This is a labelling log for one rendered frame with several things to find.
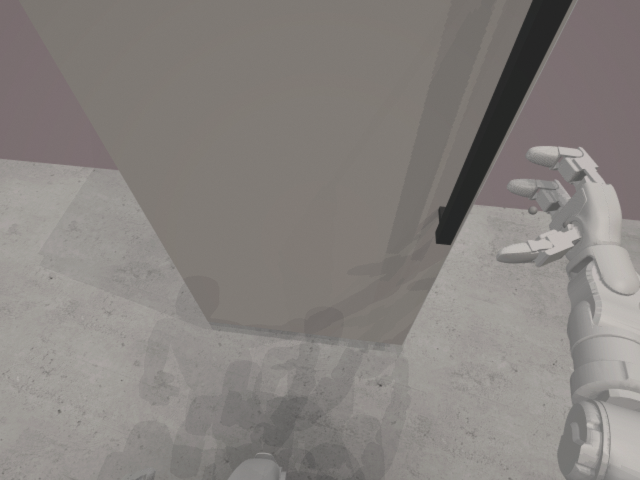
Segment robot right upper arm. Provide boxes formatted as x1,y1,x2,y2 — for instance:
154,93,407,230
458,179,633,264
557,399,640,480

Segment left robot thigh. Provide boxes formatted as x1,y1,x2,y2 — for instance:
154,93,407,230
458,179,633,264
228,458,287,480

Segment robot right hand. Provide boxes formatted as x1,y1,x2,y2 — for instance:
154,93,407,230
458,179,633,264
496,146,622,267

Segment handle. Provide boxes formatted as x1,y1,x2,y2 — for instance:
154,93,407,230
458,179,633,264
435,0,572,245

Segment robot left shin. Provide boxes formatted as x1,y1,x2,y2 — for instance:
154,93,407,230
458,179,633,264
254,453,277,464

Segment right robot forearm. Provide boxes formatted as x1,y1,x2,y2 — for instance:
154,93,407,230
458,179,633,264
566,244,640,412

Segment fridge door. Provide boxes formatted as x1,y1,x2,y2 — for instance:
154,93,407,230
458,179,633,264
19,0,577,345

